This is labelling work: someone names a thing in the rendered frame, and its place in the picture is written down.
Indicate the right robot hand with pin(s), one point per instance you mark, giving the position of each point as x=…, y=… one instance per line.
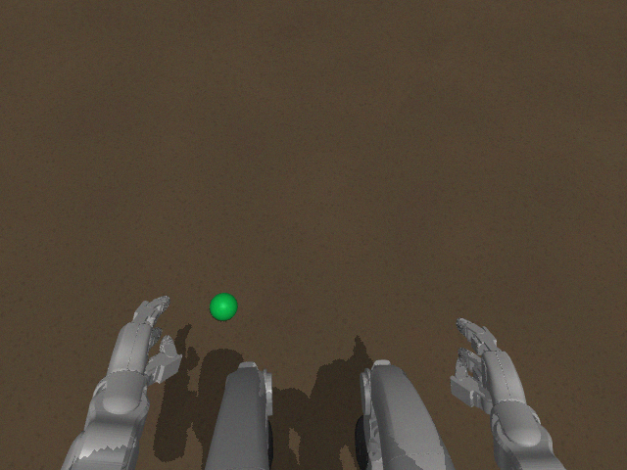
x=495, y=378

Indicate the left robot arm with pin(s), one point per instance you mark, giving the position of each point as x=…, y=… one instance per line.
x=114, y=424

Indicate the ball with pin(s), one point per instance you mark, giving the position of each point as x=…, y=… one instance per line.
x=223, y=306

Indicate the left robot hand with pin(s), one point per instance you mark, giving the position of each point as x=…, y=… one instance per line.
x=137, y=337

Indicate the right robot arm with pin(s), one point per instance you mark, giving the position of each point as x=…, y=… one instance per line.
x=520, y=441

